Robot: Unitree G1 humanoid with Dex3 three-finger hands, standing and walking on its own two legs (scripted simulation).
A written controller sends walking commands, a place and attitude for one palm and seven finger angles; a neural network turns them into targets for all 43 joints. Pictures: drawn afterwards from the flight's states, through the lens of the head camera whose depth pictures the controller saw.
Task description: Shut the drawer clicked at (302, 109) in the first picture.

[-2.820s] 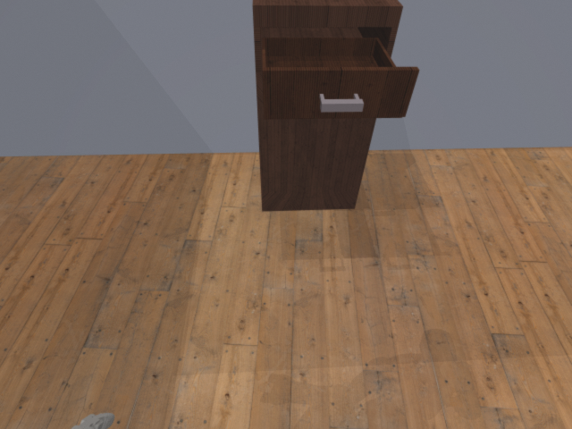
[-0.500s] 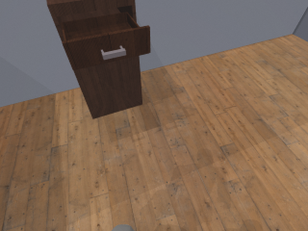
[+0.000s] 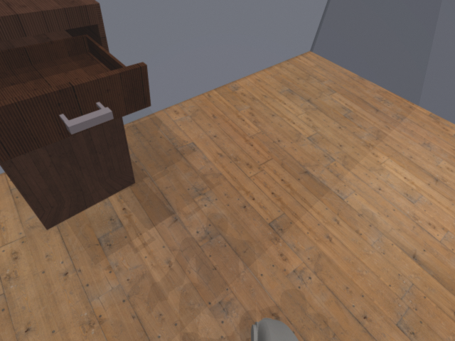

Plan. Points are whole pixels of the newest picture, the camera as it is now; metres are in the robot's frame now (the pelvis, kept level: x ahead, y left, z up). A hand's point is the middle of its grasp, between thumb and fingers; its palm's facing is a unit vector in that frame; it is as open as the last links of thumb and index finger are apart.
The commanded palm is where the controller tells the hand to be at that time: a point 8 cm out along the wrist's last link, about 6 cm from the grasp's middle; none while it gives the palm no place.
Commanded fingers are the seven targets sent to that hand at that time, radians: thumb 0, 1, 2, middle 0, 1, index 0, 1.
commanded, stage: walk to a spot facing it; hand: left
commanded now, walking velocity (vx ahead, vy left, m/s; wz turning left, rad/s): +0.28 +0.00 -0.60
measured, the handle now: (86, 115) +0.60 +0.42 +0.00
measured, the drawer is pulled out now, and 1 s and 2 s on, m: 0.30 0.30 0.30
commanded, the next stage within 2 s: none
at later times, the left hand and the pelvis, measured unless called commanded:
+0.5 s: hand (157, 278) +0.28 +0.17 -0.18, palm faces -0.27 -0.94 -0.22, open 7.3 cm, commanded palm none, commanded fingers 0.00 0.90 0.90 -0.20 -0.30 -0.20 -0.30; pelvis +0.19 -0.01 -0.01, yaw -19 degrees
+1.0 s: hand (186, 185) +0.56 +0.15 -0.18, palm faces -0.51 -0.83 -0.21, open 7.4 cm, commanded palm none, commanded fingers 0.00 0.90 0.90 -0.20 -0.30 -0.20 -0.30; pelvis +0.39 +0.00 -0.01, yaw -38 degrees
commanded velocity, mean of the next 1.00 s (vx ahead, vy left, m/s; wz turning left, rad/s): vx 0.18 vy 0.00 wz -0.60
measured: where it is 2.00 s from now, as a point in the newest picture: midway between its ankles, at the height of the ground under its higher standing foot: (215, 301)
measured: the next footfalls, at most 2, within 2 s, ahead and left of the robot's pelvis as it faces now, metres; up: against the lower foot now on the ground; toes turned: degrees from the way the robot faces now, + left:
right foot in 0.32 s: +0.20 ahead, -0.05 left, +0.00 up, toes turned -20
left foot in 0.76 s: +0.49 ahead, +0.08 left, +0.00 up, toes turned -21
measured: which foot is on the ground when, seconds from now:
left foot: down 0.00-0.30, up 0.32-0.74, down 0.76-1.00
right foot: up 0.00-0.30, down 0.32-0.76, up 0.78-1.00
